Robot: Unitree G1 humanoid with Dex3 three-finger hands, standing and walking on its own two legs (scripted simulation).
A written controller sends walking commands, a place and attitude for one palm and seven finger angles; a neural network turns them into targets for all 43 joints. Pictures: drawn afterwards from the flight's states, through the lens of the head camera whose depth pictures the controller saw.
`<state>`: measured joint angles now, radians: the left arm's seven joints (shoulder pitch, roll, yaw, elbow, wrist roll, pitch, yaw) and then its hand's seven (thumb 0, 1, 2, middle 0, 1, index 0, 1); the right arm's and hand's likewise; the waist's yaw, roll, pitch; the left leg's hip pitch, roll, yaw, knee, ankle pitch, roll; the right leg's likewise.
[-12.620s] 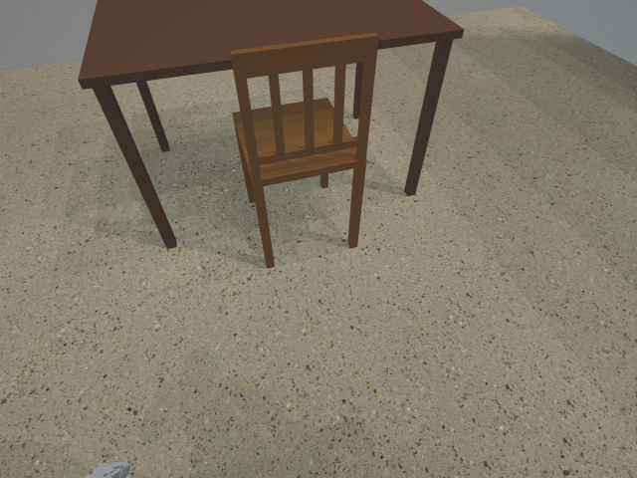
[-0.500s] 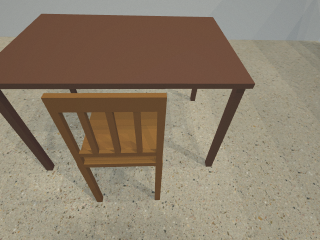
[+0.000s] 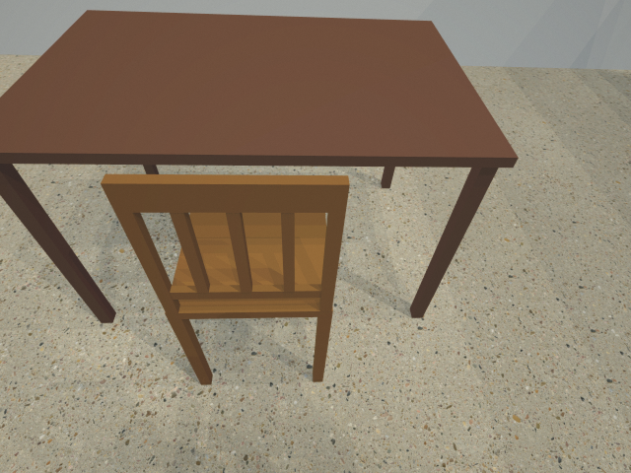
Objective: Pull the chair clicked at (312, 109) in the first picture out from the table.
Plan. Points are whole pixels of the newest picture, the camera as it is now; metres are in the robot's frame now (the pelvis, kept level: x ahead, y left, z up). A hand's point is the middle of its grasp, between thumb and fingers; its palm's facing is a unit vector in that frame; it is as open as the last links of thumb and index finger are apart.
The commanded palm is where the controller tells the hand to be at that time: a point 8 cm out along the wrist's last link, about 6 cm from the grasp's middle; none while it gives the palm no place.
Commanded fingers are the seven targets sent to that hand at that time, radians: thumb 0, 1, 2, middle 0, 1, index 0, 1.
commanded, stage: look again from close up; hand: left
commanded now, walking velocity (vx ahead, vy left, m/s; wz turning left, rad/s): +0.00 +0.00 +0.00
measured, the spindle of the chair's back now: (240, 253) +0.51 +0.18 -0.11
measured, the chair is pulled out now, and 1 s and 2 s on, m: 0.00 0.00 0.00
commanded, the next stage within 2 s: shuffle to correct the standing spot in 1.46 s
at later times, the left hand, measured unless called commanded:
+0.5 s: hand out of the picture -0.04 +0.15 -0.18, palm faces +0.02 -0.98 -0.17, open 7.4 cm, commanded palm none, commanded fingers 0.00 0.90 0.90 -0.20 -0.30 -0.20 -0.30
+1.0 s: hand out of the picture -0.03 +0.13 -0.17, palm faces +0.02 -0.99 -0.17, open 7.4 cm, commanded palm none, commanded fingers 0.00 0.90 0.90 -0.20 -0.30 -0.20 -0.30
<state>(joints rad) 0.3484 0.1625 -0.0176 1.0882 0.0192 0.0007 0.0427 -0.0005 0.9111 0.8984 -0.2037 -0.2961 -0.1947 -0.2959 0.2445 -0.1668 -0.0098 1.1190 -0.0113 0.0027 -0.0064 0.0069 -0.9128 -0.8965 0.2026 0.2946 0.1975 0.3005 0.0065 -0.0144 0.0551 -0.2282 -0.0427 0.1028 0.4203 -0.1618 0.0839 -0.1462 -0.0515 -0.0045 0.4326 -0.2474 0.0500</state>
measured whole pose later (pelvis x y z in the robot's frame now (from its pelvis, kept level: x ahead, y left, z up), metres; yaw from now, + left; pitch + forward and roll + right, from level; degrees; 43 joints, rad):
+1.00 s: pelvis -0.01 -0.02 +0.00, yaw -1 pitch -2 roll +0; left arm 0.36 0.11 -0.01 1.10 0.02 -0.02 0.05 0.00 0.91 0.90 -0.20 -0.30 -0.19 -0.30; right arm 0.29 -0.13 -0.01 1.15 -0.01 0.00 -0.01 0.01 -0.91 -0.90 0.20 0.29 0.20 0.30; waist -0.01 0.00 0.03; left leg -0.24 -0.01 0.10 0.41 -0.14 0.05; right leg -0.17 -0.02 -0.01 0.43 -0.24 0.02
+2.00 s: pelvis +0.05 -0.06 -0.01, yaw +4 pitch +1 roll +0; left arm 0.41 0.13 0.03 1.08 0.03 0.00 0.03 0.00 0.91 0.90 -0.20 -0.30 -0.19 -0.30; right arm 0.31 -0.14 -0.04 1.14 -0.03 0.01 -0.03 0.01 -0.91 -0.90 0.20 0.29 0.20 0.30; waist 0.01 0.02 0.01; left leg -0.33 0.03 0.05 0.64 -0.35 0.02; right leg -0.15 0.02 -0.10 0.47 -0.35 -0.04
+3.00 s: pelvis +0.11 -0.10 +0.00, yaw +5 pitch +0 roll -1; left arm 0.22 0.22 0.06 1.00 0.03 0.06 0.03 0.00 0.91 0.90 -0.20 -0.30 -0.20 -0.30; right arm 0.13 -0.13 -0.02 0.95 -0.02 0.02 -0.02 0.00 -0.91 -0.90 0.20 0.29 0.20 0.30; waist 0.03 -0.05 0.09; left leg -0.28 -0.03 0.08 0.52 -0.25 0.08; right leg -0.42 -0.03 0.00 1.02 -0.44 0.04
